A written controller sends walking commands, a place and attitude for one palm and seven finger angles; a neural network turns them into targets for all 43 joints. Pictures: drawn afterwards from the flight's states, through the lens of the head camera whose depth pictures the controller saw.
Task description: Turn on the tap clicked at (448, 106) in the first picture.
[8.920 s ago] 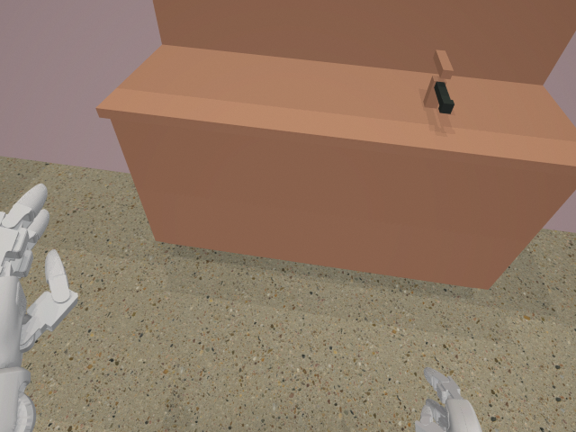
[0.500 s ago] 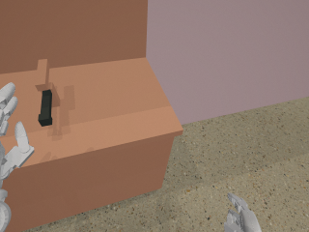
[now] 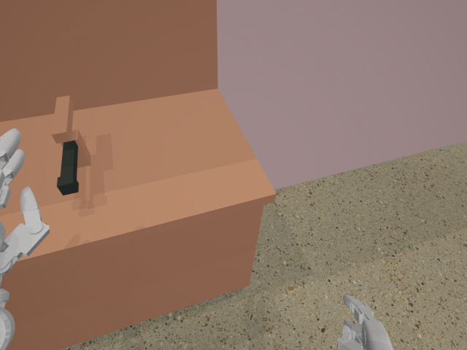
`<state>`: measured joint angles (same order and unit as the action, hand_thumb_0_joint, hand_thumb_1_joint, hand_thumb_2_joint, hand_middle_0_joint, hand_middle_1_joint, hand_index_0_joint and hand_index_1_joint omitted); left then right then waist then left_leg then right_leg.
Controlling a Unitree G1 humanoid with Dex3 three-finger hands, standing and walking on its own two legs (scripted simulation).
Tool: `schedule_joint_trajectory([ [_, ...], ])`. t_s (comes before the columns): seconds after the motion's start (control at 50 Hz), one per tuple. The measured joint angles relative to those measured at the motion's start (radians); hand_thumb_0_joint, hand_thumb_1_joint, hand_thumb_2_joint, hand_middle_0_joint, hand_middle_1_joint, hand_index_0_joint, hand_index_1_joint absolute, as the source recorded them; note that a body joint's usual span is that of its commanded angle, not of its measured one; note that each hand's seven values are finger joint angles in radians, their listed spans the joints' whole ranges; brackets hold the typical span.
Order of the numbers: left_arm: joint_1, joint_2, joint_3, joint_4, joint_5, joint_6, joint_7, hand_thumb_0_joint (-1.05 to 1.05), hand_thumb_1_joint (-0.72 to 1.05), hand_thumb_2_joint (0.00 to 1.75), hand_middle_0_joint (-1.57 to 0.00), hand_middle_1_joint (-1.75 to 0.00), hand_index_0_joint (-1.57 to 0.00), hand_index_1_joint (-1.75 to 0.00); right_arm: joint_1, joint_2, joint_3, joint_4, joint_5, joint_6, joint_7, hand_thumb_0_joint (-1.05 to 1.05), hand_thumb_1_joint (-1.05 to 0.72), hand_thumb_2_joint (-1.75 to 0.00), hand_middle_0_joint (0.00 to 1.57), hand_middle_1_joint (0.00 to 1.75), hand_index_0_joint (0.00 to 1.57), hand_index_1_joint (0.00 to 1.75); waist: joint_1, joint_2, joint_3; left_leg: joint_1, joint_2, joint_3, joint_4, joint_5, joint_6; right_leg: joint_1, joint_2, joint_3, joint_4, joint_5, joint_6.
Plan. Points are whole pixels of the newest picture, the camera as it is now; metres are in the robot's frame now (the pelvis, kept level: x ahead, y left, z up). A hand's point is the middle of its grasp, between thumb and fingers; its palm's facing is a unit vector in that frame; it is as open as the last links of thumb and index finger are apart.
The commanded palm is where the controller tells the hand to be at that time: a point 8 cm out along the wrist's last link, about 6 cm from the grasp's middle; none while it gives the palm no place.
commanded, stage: shuffle to correct the standing spot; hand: left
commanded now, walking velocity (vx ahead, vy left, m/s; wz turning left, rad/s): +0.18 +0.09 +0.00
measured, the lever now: (68, 184) +0.39 +0.35 +0.04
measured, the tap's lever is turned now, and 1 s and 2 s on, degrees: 0 0 0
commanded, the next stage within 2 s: come to a stop and stand still in 0.68 s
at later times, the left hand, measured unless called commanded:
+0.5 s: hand (55, 215) +0.23 +0.24 +0.18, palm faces +0.37 -0.84 -0.39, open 7.4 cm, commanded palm +0.17 +0.28 +0.20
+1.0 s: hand (27, 181) +0.28 +0.30 +0.19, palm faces +0.42 -0.82 -0.39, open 7.4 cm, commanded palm +0.21 +0.33 +0.20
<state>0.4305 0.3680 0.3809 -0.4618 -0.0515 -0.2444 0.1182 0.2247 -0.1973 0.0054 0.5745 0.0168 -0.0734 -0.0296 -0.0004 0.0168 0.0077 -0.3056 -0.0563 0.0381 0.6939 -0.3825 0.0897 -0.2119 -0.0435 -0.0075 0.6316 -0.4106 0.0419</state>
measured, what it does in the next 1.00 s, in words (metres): steps on the spot: right foot, then left foot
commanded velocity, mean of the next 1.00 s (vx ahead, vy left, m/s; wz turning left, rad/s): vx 0.10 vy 0.05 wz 0.00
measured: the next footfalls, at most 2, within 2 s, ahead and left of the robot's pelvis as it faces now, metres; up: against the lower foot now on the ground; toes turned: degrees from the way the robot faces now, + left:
right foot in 0.60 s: +0.10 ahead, -0.07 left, +0.00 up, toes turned +4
left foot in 0.90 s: +0.12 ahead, +0.17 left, +0.00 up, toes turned +4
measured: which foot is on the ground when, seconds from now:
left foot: down 0.00-0.62, up 0.64-0.88, down 0.90-1.00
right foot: down 0.00-0.36, up 0.38-0.58, down 0.60-1.00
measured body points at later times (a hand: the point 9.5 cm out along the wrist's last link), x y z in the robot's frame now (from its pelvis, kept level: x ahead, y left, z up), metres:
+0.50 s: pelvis +0.01 +0.00 +0.01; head +0.02 +0.01 +0.46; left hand +0.21 +0.28 +0.20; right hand +0.16 -0.23 -0.07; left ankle -0.01 +0.06 -0.72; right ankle +0.00 -0.12 -0.68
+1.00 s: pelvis +0.06 +0.05 +0.01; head +0.08 +0.06 +0.45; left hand +0.25 +0.34 +0.21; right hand +0.24 -0.19 -0.06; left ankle +0.09 +0.18 -0.72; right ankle +0.06 -0.10 -0.72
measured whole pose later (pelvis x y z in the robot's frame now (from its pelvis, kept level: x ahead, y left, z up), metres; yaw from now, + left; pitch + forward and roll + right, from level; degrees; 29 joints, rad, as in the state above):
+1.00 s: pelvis +0.06 +0.05 +0.01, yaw +1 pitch -2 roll +0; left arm 0.40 0.41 0.40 -0.51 -0.04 -0.21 0.14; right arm 0.18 -0.18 -0.02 0.59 0.01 -0.11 -0.06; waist 0.00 -0.05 0.09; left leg -0.29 0.04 0.03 0.61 -0.28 -0.02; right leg -0.26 -0.07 -0.03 0.63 -0.33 0.03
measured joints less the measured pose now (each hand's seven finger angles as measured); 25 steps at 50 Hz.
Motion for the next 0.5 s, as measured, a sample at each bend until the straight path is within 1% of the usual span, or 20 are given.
schedule_joint_trajectory([
  [0.1, -0.008, -0.014, -0.008, 0.021, 0.003, 0.014, 0.002, 0.01, 0.88, 0.9, -0.21, -0.3, -0.21, -0.31, -0.005, -0.001, -0.001, -0.001, 0.002, 0.006, -0.007, 0.01, -0.9, -0.9, 0.21, 0.3, 0.2, 0.3, 0.006, -0.006, -0.003, 0.001, -0.003, 0.002, 0.001, -0.001, 0.0, -0.005, -0.003, 0.002, 0.013, -0.006, -0.003],
  [0.16, -0.017, -0.022, -0.013, 0.027, 0.006, 0.021, 0.004, 0.01, 0.88, 0.9, -0.21, -0.3, -0.21, -0.31, -0.005, 0.0, -0.001, -0.003, -0.001, 0.001, -0.01, 0.01, -0.9, -0.9, 0.21, 0.3, 0.2, 0.3, 0.005, -0.003, 0.001, 0.004, 0.0, -0.003, -0.004, 0.003, -0.001, 0.002, 0.001, -0.003, 0.004, -0.001, -0.008],
  [0.24, -0.014, -0.019, -0.019, 0.014, 0.008, 0.017, 0.007, 0.01, 0.88, 0.9, -0.21, -0.3, -0.21, -0.31, -0.001, -0.001, 0.0, -0.003, -0.001, -0.003, -0.008, 0.01, -0.9, -0.9, 0.21, 0.3, 0.2, 0.3, 0.002, 0.0, 0.0, -0.001, 0.009, -0.016, 0.0, 0.003, -0.007, 0.013, 0.01, -0.015, -0.022, 0.01, 0.001],
  [0.32, -0.007, -0.013, -0.02, -0.011, 0.008, 0.005, 0.009, 0.01, 0.88, 0.9, -0.21, -0.3, -0.21, -0.31, -0.003, -0.011, -0.006, 0.002, 0.0, 0.004, -0.003, 0.01, -0.9, -0.9, 0.21, 0.3, 0.2, 0.3, 0.004, -0.014, 0.004, -0.005, 0.005, -0.009, 0.024, -0.016, -0.005, 0.006, 0.005, -0.009, 0.005, -0.009, 0.006],
  [0.34, -0.006, -0.011, -0.017, -0.015, 0.007, 0.005, 0.009, 0.01, 0.88, 0.9, -0.21, -0.3, -0.21, -0.31, -0.005, -0.012, -0.007, 0.004, 0.001, 0.008, -0.003, 0.01, -0.9, -0.9, 0.21, 0.3, 0.2, 0.3, 0.006, -0.024, 0.007, 0.0, -0.001, -0.001, 0.023, -0.019, -0.001, 0.002, -0.002, -0.001, 0.02, -0.017, 0.005],
  [0.36, -0.006, -0.01, -0.012, -0.015, 0.005, 0.007, 0.01, 0.01, 0.88, 0.9, -0.21, -0.3, -0.21, -0.31, -0.009, -0.012, -0.009, 0.005, 0.002, 0.012, -0.003, 0.01, -0.9, -0.9, 0.21, 0.3, 0.2, 0.3, 0.006, -0.032, 0.011, 0.007, -0.006, 0.008, 0.018, -0.02, 0.004, -0.011, -0.007, 0.006, 0.049, -0.02, -0.004],
  [0.38, -0.007, -0.01, -0.006, -0.011, 0.003, 0.01, 0.011, 0.01, 0.88, 0.9, -0.21, -0.3, -0.21, -0.31, -0.014, -0.01, -0.011, 0.004, 0.001, 0.013, -0.004, 0.01, -0.9, -0.9, 0.21, 0.3, 0.2, 0.3, 0.004, -0.035, 0.016, 0.015, -0.01, 0.015, 0.01, -0.018, 0.007, -0.033, -0.007, 0.012, 0.103, -0.021, -0.014],
  [0.42, -0.01, -0.006, 0.001, -0.001, 0.004, 0.023, 0.012, 0.01, 0.88, 0.9, -0.21, -0.3, -0.21, -0.31, -0.018, 0.0, -0.015, 0.004, -0.008, 0.007, -0.004, 0.01, -0.9, -0.9, 0.21, 0.3, 0.2, 0.3, -0.004, -0.034, 0.03, 0.042, -0.013, 0.021, -0.028, -0.001, 0.015, -0.09, 0.009, 0.015, 0.241, -0.077, -0.032],
  [0.46, -0.004, 0.001, 0.002, -0.001, 0.006, 0.03, 0.011, 0.01, 0.88, 0.9, -0.21, -0.3, -0.21, -0.31, -0.012, 0.012, -0.012, 0.001, -0.012, -0.002, 0.001, 0.01, -0.9, -0.9, 0.2, 0.3, 0.2, 0.3, -0.014, -0.03, 0.036, 0.069, -0.012, 0.019, -0.077, 0.024, 0.017, -0.142, 0.025, -0.005, 0.311, -0.083, -0.044],
  [0.5, 0.015, 0.004, -0.004, -0.01, 0.007, 0.031, 0.008, 0.01, 0.88, 0.9, -0.21, -0.3, -0.21, -0.31, 0.002, 0.018, -0.006, -0.004, -0.011, -0.009, 0.004, 0.01, -0.9, -0.9, 0.21, 0.3, 0.2, 0.3, -0.021, -0.022, 0.036, 0.091, -0.008, 0.016, -0.121, 0.045, 0.014, -0.173, 0.031, -0.039, 0.285, -0.05, -0.048],
])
